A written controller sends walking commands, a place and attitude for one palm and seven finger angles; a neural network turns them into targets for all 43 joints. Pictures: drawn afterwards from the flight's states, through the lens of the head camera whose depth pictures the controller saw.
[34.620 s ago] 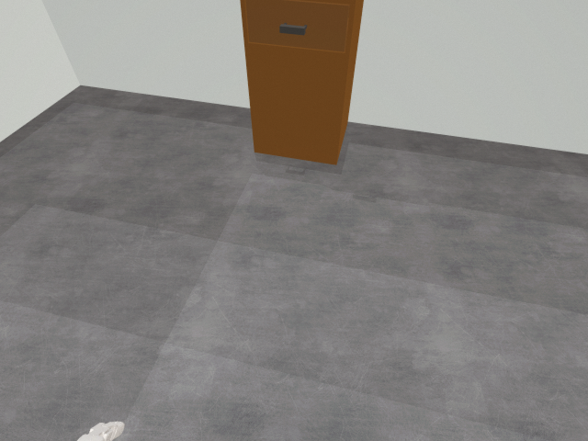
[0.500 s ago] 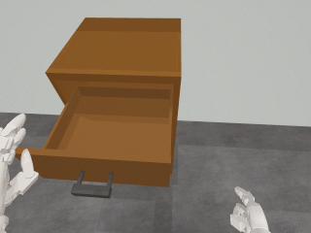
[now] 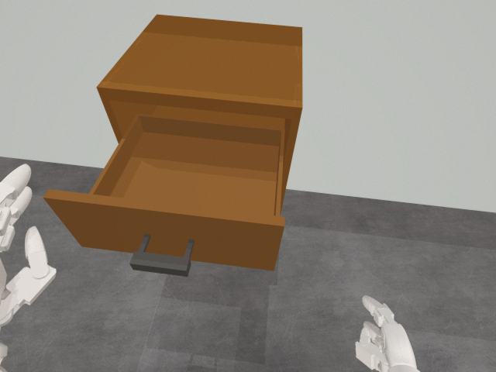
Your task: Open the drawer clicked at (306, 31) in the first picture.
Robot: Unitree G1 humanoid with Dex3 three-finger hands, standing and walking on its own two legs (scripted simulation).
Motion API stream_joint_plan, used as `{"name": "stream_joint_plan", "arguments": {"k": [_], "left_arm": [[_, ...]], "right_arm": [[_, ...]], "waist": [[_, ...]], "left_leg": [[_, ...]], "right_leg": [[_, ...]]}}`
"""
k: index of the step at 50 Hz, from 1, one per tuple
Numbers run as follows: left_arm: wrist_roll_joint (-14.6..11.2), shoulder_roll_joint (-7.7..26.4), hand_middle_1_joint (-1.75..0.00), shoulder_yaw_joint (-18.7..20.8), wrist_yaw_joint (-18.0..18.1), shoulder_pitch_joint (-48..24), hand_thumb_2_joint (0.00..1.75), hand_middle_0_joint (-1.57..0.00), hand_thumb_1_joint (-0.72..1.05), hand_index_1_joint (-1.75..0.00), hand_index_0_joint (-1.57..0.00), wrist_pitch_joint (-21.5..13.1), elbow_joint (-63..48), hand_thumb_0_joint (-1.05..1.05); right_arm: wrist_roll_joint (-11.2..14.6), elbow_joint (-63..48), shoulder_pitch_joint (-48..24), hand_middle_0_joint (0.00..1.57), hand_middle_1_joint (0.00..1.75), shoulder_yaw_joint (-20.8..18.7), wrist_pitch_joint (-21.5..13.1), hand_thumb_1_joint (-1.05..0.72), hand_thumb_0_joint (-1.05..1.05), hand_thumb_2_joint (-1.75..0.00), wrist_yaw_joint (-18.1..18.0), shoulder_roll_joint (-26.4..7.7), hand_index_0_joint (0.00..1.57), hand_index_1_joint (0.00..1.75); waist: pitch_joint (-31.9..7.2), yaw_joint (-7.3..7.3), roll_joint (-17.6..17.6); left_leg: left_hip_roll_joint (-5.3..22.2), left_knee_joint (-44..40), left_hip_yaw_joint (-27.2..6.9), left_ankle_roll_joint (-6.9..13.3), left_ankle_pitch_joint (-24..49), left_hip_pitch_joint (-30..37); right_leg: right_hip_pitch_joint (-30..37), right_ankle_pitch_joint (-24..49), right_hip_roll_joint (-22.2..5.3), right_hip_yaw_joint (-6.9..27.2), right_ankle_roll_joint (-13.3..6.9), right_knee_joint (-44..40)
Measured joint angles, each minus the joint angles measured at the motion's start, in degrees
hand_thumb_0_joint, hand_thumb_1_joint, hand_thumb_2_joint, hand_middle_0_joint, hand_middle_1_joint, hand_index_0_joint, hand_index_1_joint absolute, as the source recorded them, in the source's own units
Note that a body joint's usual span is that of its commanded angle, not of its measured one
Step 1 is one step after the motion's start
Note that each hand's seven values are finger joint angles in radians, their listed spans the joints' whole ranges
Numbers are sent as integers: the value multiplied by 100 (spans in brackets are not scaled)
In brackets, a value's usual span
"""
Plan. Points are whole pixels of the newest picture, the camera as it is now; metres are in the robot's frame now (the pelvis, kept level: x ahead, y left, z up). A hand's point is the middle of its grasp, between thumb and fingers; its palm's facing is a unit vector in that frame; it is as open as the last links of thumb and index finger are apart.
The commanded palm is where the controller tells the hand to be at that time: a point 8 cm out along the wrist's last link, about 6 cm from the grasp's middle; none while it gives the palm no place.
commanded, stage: step back with the hand held close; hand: left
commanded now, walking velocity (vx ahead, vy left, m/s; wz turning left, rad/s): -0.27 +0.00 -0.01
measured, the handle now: (164, 252) +0.33 +0.19 -0.05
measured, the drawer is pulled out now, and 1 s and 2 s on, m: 0.30 0.30 0.30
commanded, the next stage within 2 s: stop stepping back and stand still in 0.70 s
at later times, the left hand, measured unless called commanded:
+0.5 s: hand (31, 307) +0.15 +0.24 +0.16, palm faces +0.32 -0.83 -0.46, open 7.4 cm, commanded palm +0.08 +0.29 +0.19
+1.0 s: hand out of the picture +0.03 +0.18 +0.17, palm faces +0.23 -0.81 -0.54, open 7.4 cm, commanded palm -0.02 +0.22 +0.19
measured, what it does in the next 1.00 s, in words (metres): walks backwards: right foot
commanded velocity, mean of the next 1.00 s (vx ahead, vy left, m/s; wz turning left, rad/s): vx -0.24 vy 0.04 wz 0.00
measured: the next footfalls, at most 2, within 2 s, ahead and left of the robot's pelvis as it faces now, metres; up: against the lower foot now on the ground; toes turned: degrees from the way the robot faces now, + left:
right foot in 0.80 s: -0.18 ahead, -0.15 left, +0.00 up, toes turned -3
left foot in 1.10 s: -0.18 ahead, +0.07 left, +0.00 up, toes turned +2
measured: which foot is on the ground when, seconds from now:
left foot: down 0.00-0.84, up 0.86-1.00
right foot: down 0.00-0.48, up 0.50-0.78, down 0.80-1.00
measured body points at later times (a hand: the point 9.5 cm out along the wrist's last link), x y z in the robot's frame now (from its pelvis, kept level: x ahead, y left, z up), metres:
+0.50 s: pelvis -0.05 +0.01 +0.00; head -0.02 +0.03 +0.44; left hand +0.13 +0.28 +0.19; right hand +0.12 -0.24 -0.08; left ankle +0.00 +0.11 -0.73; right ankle +0.02 -0.13 -0.72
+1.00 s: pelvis -0.16 -0.05 +0.01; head -0.13 -0.04 +0.46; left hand +0.01 +0.22 +0.20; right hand -0.03 -0.30 -0.08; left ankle -0.18 +0.07 -0.66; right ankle -0.22 -0.15 -0.73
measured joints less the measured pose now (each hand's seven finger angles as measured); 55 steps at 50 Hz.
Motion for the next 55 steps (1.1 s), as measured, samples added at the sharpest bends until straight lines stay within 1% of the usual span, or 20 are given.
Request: {"name": "stream_joint_plan", "arguments": {"k": [2, 5, 9, 11, 13, 17, 22, 24, 28, 31, 34, 36, 40, 42, 43, 45, 47, 48, 51, 55], "left_arm": [[14, -2, -30, -28, 29, -45, 90, -21, 89, -30, -21, -27, -26, 2], [32, 56, -30, 3, 63, -93, 90, -21, 89, -30, -21, -54, -75, 2], [69, 276, -30, 221, 79, -131, 90, -21, 89, -30, -21, -112, -37, 2], [63, 402, -30, 355, 79, -99, 90, -21, 89, -30, -21, -143, -56, 2], [27, 406, -30, 426, 48, -96, 90, -21, 89, -30, -21, -198, -78, 2], [-23, 291, -30, 299, -41, -113, 90, -21, 89, -30, -21, -274, -92, 1], [-8, 208, -30, 41, -92, -8, 90, -22, 89, -30, -22, -225, -155, 1], [9, 269, -30, 101, -80, 42, 90, -22, 89, -30, -22, -195, -212, 1], [-5, 436, -30, 344, -27, -45, 90, -22, 89, -30, -22, -179, -81, 1], [-80, 377, -30, 371, -3, -21, 90, -21, 89, -30, -21, -119, -186, 2], [-116, 269, -30, 276, -41, -26, 90, -21, 89, -30, -21, -114, -387, 2], [-132, 269, -30, 214, -95, -102, 90, -21, 89, -30, -21, -129, -448, 2], [-215, 492, -30, 284, -232, -345, 90, -21, 89, -30, -21, -188, -429, 2], [-247, 511, -30, 293, -348, -433, 90, -21, 89, -30, -21, -247, -341, 2], [-246, 517, -30, 275, -398, -387, 90, -21, 89, -30, -21, -263, -312, 2], [-219, 558, -30, 241, -424, -87, 90, -21, 89, -30, -21, -250, -335, 1], [-175, 517, -30, 285, -375, 343, 90, -22, 89, -30, -22, -213, -360, 1], [-139, 478, -30, 323, -327, 534, 90, -22, 89, -30, -22, -200, -327, 1], [-26, 376, -30, 377, -165, 748, 90, -22, 89, -30, -22, -173, -61, 1], [30, 165, -30, 176, -15, 425, 90, -22, 89, -30, -22, -63, 219, 1]], "right_arm": [[-20, 50, 36, 20, 30, -9, -16, -91, 1, -90, -7, -41, 20, 30], [-33, 87, 91, 20, 30, -33, -22, -91, 1, -90, -23, -99, 20, 30], [-1, 53, 160, 20, 30, -77, -65, -91, 1, -90, -44, -45, 20, 30], [4, 27, 217, 20, 30, -74, -119, -91, 1, -90, -37, 12, 20, 30], [12, 75, 161, 20, 30, -62, -154, -91, 1, -90, -9, 34, 20, 30], [28, 183, 28, 20, 30, -86, -173, -91, 1, -90, 62, 5, 20, 30], [3, 386, 7, 20, 30, -180, -38, -91, 1, -90, 82, -90, 20, 30], [-12, 356, 33, 20, 30, -199, 13, -91, 1, -90, 31, -117, 20, 30], [-119, 335, -98, 20, 30, -227, -83, -91, 1, -90, -6, 83, 20, 30], [-145, 333, -139, 20, 30, -167, -266, -91, 1, -90, 63, 224, 20, 30], [-111, 332, -219, 20, 30, -67, -392, -91, 1, -90, 170, 304, 20, 30], [-132, 327, -310, 20, 30, 12, -453, -91, 1, -90, 204, 330, 20, 30], [-120, 239, -509, 20, 30, 140, -505, -91, 1, -90, 247, 341, 20, 30], [-72, 216, -610, 20, 30, 127, -445, -91, 1, -90, 270, 245, 20, 30], [-36, 227, -594, 20, 30, 94, -371, -91, 1, -90, 282, 201, 20, 30], [96, 275, -375, 20, 30, 28, -194, -91, 1, -90, 281, 149, 20, 30], [149, 343, -88, 20, 30, -25, -16, -91, 1, -90, 225, 84, 20, 30], [143, 365, 46, 20, 30, -56, 67, -91, 1, -90, 174, 51, 20, 30], [122, 416, 347, 20, 30, -155, 156, -91, 1, -90, 5, -92, 20, 30], [70, 446, 521, 20, 30, -294, -54, -91, 1, -90, -79, -405, 20, 30]], "waist": [[17, -6, -17], [77, -53, -27], [143, -155, -57], [108, -198, -108], [118, -157, -92], [195, -170, 5], [99, -201, -136], [37, -244, -169], [163, -178, -259], [150, -98, -174], [139, 30, -151], [147, 50, -138], [242, -12, -152], [431, -90, 111], [512, -163, 220], [435, -190, 82], [200, -175, -144], [73, -200, -220], [-189, -266, -289], [-169, -359, -45]], "left_leg": [[5, 29, 10, 2, -60, -45], [20, -95, 36, 14, 376, -41], [8, -74, 42, 29, 401, -107], [-28, -6, 34, 13, 393, -206], [35, 82, 60, -18, 382, -309], [116, 137, 6, -52, 372, -436], [-75, 475, 31, -84, -434, -237], [-67, -72, 30, -2, 233, -42], [-5, -179, 72, 62, 403, -111], [199, -405, 55, 14, 567, -135], [378, -579, 166, -55, 762, -172], [454, -620, 213, -106, 879, -270], [524, -546, 206, -241, 1133, -646], [683, -453, 1, -267, 1206, -809], [701, -306, -113, -246, 842, -861], [348, 895, -195, -239, -138, -1032], [-24, 2151, -66, -228, -627, -1054], [-120, 2378, 58, -221, -722, -939], [-163, 1618, 359, -124, -815, -208], [6, -803, 370, 45, -42, 1077]], "right_leg": [[-21, 63, 2, 4, 1, -38], [-55, 98, 4, 15, 31, -33], [-200, -450, 27, 92, 56, 355], [-76, -259, 19, 160, 31, 444], [-113, -319, 81, 200, 24, 436], [-192, -230, 168, 153, -33, 391], [-198, -87, 9, 197, 9, 234], [-283, -55, -26, 167, 66, 242], [-687, -1315, 162, 333, 53, 1844], [-539, -1584, 282, 249, 100, 2420], [-92, -1480, 197, 159, 116, 1998], [228, -1445, 138, 164, 124, 1532], [850, -1061, 55, 161, 104, 302], [979, -1235, 266, -10, 19, -54], [1019, -1130, 344, -107, -38, -113], [977, -959, 212, -108, -120, -119], [930, -874, 19, 17, -130, -190], [934, -820, -51, 55, -126, -277], [935, -662, -154, 66, -103, -487], [839, -709, -73, -187, -49, -265]]}}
